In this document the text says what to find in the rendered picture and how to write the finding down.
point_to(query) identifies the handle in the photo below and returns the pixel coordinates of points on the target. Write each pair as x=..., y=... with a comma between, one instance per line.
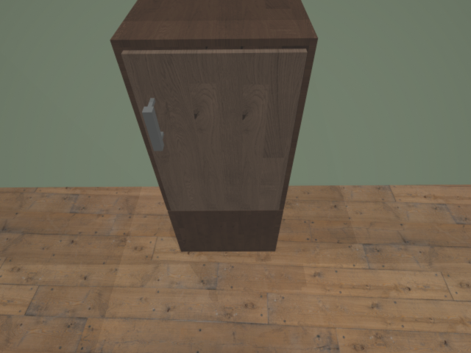
x=150, y=118

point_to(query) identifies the cupboard door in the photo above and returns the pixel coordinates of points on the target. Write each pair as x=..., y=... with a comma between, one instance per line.
x=228, y=118

